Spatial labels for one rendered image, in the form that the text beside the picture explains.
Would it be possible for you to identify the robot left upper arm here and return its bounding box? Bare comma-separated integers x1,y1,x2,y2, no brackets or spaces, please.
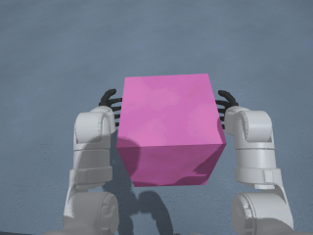
42,191,119,235

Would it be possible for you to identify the right robot forearm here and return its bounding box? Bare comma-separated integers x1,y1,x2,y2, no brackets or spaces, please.
224,106,293,228

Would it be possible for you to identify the carton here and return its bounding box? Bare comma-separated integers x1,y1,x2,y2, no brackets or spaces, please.
116,73,227,187

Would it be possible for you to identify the robot right upper arm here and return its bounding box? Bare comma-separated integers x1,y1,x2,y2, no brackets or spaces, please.
231,192,313,235

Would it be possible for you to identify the left robot hand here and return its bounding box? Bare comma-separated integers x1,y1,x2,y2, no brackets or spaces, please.
99,88,122,127

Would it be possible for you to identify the left robot forearm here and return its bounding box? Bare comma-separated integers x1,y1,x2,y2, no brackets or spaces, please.
63,106,116,227

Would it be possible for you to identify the right robot hand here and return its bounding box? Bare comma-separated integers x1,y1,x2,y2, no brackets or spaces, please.
215,90,239,129

